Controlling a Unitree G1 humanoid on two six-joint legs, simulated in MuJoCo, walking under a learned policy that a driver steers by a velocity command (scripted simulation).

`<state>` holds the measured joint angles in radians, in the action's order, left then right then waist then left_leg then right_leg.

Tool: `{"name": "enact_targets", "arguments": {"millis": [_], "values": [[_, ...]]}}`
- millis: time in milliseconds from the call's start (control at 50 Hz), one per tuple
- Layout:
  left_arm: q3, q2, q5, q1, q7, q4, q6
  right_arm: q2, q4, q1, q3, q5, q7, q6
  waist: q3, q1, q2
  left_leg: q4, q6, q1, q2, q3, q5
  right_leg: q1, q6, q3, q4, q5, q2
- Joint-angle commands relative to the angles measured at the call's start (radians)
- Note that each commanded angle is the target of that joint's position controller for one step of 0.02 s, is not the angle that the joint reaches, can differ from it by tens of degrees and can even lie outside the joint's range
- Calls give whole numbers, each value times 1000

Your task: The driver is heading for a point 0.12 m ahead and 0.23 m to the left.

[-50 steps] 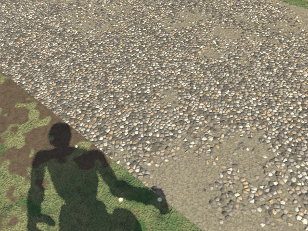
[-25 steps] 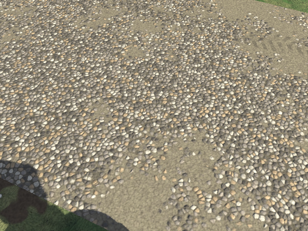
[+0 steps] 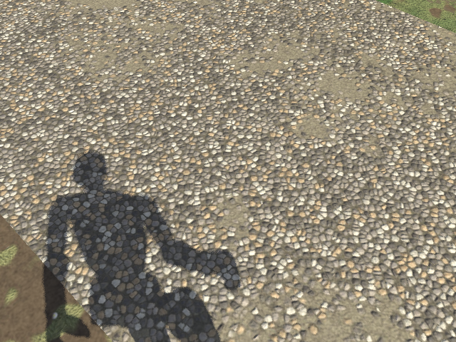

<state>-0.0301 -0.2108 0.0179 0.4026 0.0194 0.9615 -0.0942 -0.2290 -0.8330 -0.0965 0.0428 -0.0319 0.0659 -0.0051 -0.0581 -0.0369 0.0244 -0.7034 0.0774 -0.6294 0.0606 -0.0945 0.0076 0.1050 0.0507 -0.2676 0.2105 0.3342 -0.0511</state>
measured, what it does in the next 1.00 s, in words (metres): walks ahead: left foot, then right foot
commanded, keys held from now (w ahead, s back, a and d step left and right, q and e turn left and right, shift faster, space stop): w+q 0.02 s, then no key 0.98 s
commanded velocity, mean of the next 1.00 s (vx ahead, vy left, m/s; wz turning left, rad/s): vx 0.13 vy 0.00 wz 0.13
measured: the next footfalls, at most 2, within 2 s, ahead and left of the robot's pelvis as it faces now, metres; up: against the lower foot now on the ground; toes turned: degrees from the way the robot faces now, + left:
left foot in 0.10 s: +0.22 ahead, +0.07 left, +0.00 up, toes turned +8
right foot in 0.56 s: +0.29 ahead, -0.11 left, +0.00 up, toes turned +5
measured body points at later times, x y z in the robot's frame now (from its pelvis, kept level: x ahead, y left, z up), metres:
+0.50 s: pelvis +0.18 +0.01 +0.01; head +0.21 +0.02 +0.46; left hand +0.23 +0.26 -0.14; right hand +0.26 -0.23 -0.13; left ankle +0.18 +0.07 -0.73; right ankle +0.26 -0.12 -0.71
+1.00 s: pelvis +0.23 -0.02 +0.01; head +0.24 -0.02 +0.46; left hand +0.22 +0.21 -0.15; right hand +0.25 -0.25 -0.15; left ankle +0.18 +0.07 -0.73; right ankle +0.25 -0.11 -0.73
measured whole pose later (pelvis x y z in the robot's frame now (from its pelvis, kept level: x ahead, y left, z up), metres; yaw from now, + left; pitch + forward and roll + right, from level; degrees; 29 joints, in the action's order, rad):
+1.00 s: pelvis +0.23 -0.02 +0.01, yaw +7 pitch -2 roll +0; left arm 0.00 -0.16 0.01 0.25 0.04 1.11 -0.01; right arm -0.17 -1.13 -0.27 -0.01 -0.01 -0.04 0.00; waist -0.04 0.00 0.00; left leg -0.35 0.04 -0.06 -0.03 -0.03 0.26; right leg -0.15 0.04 -0.05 0.37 0.19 -0.03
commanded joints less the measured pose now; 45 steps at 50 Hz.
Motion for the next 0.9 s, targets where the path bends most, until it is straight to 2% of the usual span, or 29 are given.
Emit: {"name": "enact_targets", "arguments": {"millis": [20, 40, 60, 80, 100, 120, 140, 160, 180, 200, 220, 240, 280, 320, 380, 440, 500, 520, 540, 560, 580, 600, 620, 660, 700, 760, 900], "values": [[-30, -160, 2, 28, 17, -25, 2, -45, 83, 62, 2, -3, 0, -11, -23, 22, -98, 65, 50, 71, -68, -72, 78, 6, 36, 25, 71, -1002, 301], [-32, -170, 4, 27, 23, -19, 9, -52, 71, 17, 5, -9, -7, -11, -1, 43, -112, 70, 70, 125, -104, -86, 134, 22, 35, 19, 158, -1167, 303], [-35, -182, 6, 19, 26, -17, 18, -63, 45, -72, 11, -15, -15, -17, 41, 80, -122, 90, 92, 214, -138, -83, 169, 19, 38, 20, 291, -1254, 303], [-35, -186, 5, 12, 24, -19, 24, -88, 5, -191, 24, -23, -23, -30, 104, 124, -119, 157, 118, 357, -157, -50, 139, -24, 40, 31, 468, -1181, 297], [-32, -182, -9, -19, 18, -34, 23, -130, -33, -318, 43, -39, -36, -43, 173, 199, -75, 254, 157, 581, -97, 31, -11, -181, 20, 18, 725, -905, 257], [-5, -48, -28, 70, 2, -82, 20, -255, -29, -313, 72, -44, -51, -45, 302, 109, 182, 142, 294, 959, 270, 441, -582, -585, -28, 26, 1117, 169, 94], [-22, -126, -34, 58, 7, -85, 28, -266, -22, -365, 79, 18, -58, -35, 460, 142, 67, 213, 404, 1001, 372, 651, -766, -658, -41, 236, 1290, 261, 21], [-21, -124, -32, -28, 8, -99, 27, -230, -18, -282, 68, 32, -69, -30, 327, 122, 3, 268, 363, 873, 332, 490, -754, -703, -39, 297, 1252, 145, 80], [-14, -109, -27, -61, 6, -104, 21, -159, -17, -208, 48, 35, -71, -30, 186, 94, -11, 320, 307, 727, 282, 403, -669, -707, -36, 290, 1156, 97, 108], [-18, -112, -13, -69, 5, -92, 28, -113, -16, -160, 33, 34, -73, -32, 106, 58, -44, 365, 251, 613, 228, 332, -609, -667, -39, 289, 1075, 71, 129], [-20, -111, 7, -47, 2, -84, 47, -89, -15, -126, 22, 38, -78, -34, 78, 25, -39, 401, 223, 518, 190, 271, -590, -596, -47, 287, 1018, 54, 134], [-20, -96, 16, -20, 0, -73, 67, -83, -19, -120, 15, 34, -76, -40, 81, 7, -34, 415, 204, 460, 170, 230, -604, -530, -53, 282, 973, 42, 128], [-17, -65, 9, 10, -6, -61, 88, -109, -36, -128, 16, 20, -72, -56, 105, -18, -21, 416, 192, 430, 139, 172, -699, -483, -64, 266, 899, 8, 108], [-16, -56, 6, -3, -7, -55, 96, -113, -46, -127, 11, 14, -70, -62, 118, -22, 10, 414, 167, 439, 114, 130, -698, -484, -68, 259, 802, -44, 106], [-14, -59, 5, -77, 0, -61, 102, -103, -67, -140, 1, 14, -70, -53, 114, 5, 61, 410, 128, 452, 84, 101, -592, -471, -67, 246, 643, -106, 106], [-12, -65, 0, -130, 11, -60, 110, -102, -89, -167, -4, 7, -74, -41, 107, 34, 73, 413, 130, 460, 106, 133, -437, -437, -63, 244, 540, -110, 102], [-10, -65, 0, -139, 22, -44, 109, -91, -106, -164, -11, 4, -82, -30, 75, 41, 70, 397, 138, 447, 134, 188, -274, -382, -49, 249, 421, -51, 96], [-7, -57, 1, -124, 25, -33, 105, -87, -110, -150, -14, 9, -86, -26, 63, 28, 59, 380, 127, 437, 133, 201, -214, -340, -40, 246, 335, -67, 93], [-1, -50, 4, -103, 28, -21, 98, -85, -115, -140, -16, 16, -90, -23, 52, 7, 29, 359, 95, 408, 118, 205, -128, -263, -32, 256, 192, -183, 102], [-6, -86, 12, -74, 33, -5, 85, -67, -117, -159, -22, 16, -92, -25, 63, 12, -21, 335, 51, 370, 88, 211, -35, -174, -23, 331, 140, -327, 169], [-14, -149, 18, -64, 34, -1, 73, -55, -124, -236, -19, 15, -91, -27, 72, 73, -113, 295, 22, 348, 14, 169, 112, -131, 7, 428, 158, -545, 271], [-7, -123, -5, -123, 26, 9, 76, -17, -164, -296, -27, 29, -92, -13, 69, 99, -193, 348, 5, 434, -41, 131, 257, -245, 66, 456, 147, -524, 296], [6, -69, -5, -157, 16, 3, 74, -41, -180, -270, -26, 22, -97, -5, 34, 86, -154, 379, -6, 493, -30, 144, 226, -308, 46, 439, 127, -430, 261], [9, -62, -7, -150, 14, 20, 73, -75, -183, -210, -15, 23, -98, -3, 23, 56, -115, 387, -3, 525, -4, 165, 124, -306, 2, 372, 125, -357, 185], [7, -68, -14, -120, 23, 48, 74, -60, -195, -203, -19, 23, -96, -5, 25, 49, -98, 395, -5, 511, 14, 171, 90, -265, -5, 358, 121, -348, 168], [9, -58, -11, -114, 23, 69, 75, -40, -225, -208, -26, 25, -102, -9, 24, 42, -45, 407, -15, 500, 15, 167, 89, -227, 4, 358, 127, -379, 172], [12, -49, -10, -112, 25, 115, 78, -25, -271, -220, -35, 25, -111, -5, 16, 38, -27, 407, -21, 507, 23, 162, 74, -217, 9, 353, 121, -389, 165]]}}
